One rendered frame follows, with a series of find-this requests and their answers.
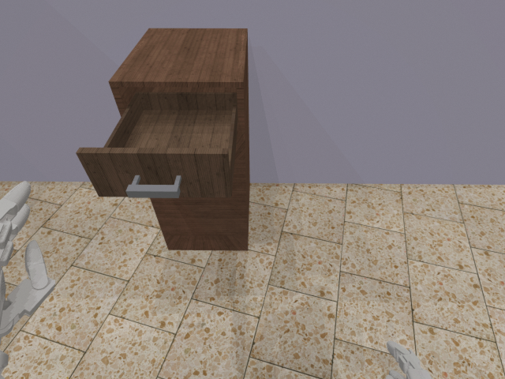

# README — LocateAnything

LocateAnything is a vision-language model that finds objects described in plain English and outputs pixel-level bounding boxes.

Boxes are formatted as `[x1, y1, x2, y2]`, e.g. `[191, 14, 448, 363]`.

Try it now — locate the handle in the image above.
[126, 175, 181, 198]

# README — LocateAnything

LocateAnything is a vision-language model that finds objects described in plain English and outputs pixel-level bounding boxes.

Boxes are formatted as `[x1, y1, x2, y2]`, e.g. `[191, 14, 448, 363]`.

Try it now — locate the cabinet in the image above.
[108, 28, 250, 251]

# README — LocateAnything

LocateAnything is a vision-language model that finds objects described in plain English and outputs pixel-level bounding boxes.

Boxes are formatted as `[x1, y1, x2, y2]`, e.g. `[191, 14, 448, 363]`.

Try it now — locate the drawer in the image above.
[76, 92, 238, 197]

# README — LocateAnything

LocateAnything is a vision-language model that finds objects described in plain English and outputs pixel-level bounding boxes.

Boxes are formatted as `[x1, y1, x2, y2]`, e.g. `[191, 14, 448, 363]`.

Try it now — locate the left robot hand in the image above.
[0, 181, 55, 344]

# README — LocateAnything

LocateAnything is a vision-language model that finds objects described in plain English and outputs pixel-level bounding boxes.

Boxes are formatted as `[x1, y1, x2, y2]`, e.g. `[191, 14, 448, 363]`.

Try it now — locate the right robot hand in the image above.
[386, 341, 432, 379]

